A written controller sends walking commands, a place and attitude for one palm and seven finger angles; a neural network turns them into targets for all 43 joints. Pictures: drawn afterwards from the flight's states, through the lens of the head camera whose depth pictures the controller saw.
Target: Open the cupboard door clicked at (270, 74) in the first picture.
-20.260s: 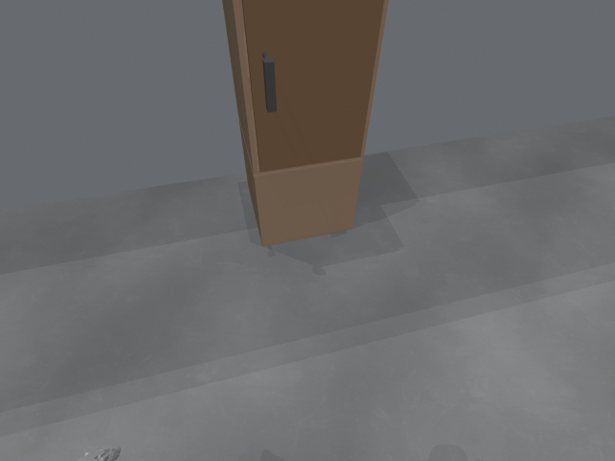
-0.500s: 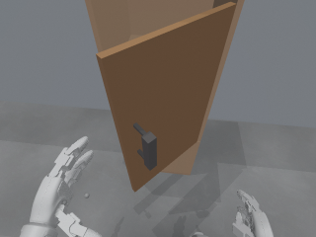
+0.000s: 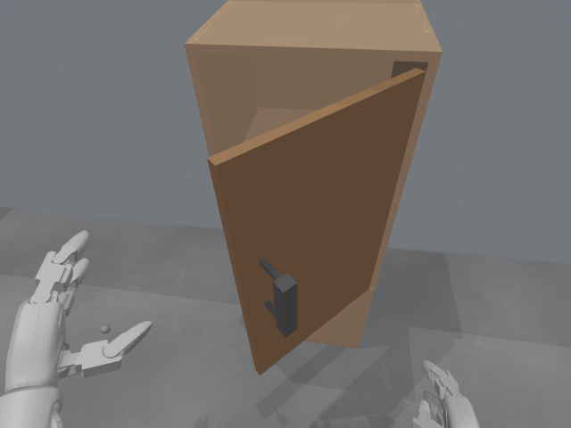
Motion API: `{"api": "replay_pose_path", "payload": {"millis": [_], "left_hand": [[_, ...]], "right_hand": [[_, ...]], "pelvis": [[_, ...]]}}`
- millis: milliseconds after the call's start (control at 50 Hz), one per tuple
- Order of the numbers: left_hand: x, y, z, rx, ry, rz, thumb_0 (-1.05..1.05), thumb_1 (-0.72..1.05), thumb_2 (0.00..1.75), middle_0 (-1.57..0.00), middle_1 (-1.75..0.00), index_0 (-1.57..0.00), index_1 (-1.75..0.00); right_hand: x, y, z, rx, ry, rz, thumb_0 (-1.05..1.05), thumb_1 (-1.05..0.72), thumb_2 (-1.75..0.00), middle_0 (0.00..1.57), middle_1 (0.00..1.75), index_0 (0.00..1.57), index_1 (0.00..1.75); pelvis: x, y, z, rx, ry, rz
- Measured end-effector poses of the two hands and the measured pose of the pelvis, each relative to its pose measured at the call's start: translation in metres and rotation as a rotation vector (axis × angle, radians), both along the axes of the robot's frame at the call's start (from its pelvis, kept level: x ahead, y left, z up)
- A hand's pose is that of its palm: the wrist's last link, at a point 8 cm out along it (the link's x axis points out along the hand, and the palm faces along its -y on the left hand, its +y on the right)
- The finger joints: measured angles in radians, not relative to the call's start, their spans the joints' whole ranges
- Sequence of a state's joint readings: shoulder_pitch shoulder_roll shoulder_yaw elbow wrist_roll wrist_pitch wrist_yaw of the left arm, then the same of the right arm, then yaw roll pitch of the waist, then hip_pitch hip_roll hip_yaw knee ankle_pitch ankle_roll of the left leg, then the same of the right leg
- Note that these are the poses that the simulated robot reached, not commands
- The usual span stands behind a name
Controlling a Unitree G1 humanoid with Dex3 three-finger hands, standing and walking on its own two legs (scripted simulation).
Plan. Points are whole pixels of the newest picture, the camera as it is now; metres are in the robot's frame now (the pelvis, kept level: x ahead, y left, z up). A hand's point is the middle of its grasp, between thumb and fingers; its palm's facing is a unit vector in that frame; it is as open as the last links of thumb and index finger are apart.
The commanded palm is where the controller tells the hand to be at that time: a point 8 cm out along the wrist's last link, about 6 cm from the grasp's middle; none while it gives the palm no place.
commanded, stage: draw the hand back to the body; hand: left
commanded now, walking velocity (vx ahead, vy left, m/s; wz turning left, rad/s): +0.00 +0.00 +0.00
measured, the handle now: (277, 297) +0.32 +0.06 +0.00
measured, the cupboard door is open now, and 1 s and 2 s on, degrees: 47 47 47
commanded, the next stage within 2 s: step back with the hand held close in 0.64 s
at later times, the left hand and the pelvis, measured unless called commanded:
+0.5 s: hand (72, 300) +0.20 +0.25 +0.17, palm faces +0.46 -0.80 -0.39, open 7.6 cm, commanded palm +0.14 +0.28 +0.19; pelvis +0.00 -0.01 +0.02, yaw -1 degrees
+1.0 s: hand (65, 304) +0.19 +0.25 +0.17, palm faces +0.39 -0.79 -0.48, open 7.4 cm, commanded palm +0.13 +0.29 +0.19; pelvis -0.02 +0.00 +0.02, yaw -2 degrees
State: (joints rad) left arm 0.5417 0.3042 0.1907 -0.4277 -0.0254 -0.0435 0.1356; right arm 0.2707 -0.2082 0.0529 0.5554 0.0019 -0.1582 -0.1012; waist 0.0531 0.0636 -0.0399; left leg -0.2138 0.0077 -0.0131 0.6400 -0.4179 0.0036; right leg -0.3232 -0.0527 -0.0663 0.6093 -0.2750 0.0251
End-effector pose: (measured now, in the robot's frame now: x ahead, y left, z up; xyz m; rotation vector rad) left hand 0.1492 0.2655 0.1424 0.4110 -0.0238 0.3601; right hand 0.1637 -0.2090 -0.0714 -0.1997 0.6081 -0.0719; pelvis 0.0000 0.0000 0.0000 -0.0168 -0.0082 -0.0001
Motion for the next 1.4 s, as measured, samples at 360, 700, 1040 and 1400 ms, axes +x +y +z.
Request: {"api": "replay_pose_path", "payload": {"millis": [360,700,1040,1400], "left_hand": [[0.002,0.025,0.052,0.097,-0.160,0.098,0.01,0.75,0.84,-0.20,-0.30,-0.20,-0.30],[0.001,0.017,0.045,0.076,-0.129,0.080,0.01,0.89,0.89,-0.21,-0.30,-0.21,-0.30],[-0.004,0.022,0.045,0.168,-0.094,-0.020,0.01,0.89,0.90,-0.21,-0.30,-0.21,-0.30],[-0.069,0.028,0.046,0.216,-0.208,0.012,0.01,0.89,0.90,-0.21,-0.30,-0.21,-0.30]], "right_hand": [[0.013,-0.021,0.013,-0.014,0.003,-0.014,0.01,-0.90,-0.90,0.21,0.30,0.20,0.30],[0.002,-0.024,0.010,-0.007,0.028,-0.026,0.01,-0.90,-0.90,0.21,0.30,0.20,0.30],[-0.026,-0.037,0.015,-0.055,0.091,-0.103,0.01,-0.90,-0.90,0.21,0.30,0.20,0.30],[-0.097,-0.032,0.002,-0.059,0.101,-0.099,0.01,-0.90,-0.90,0.21,0.30,0.20,0.30]], "pelvis": [[0.002,-0.010,0.014,0.003,-0.053,-0.016],[-0.001,-0.013,0.017,0.004,-0.068,-0.022],[-0.027,-0.003,0.015,0.013,0.000,-0.031],[-0.085,-0.002,0.000,0.016,-0.013,-0.021]]}}
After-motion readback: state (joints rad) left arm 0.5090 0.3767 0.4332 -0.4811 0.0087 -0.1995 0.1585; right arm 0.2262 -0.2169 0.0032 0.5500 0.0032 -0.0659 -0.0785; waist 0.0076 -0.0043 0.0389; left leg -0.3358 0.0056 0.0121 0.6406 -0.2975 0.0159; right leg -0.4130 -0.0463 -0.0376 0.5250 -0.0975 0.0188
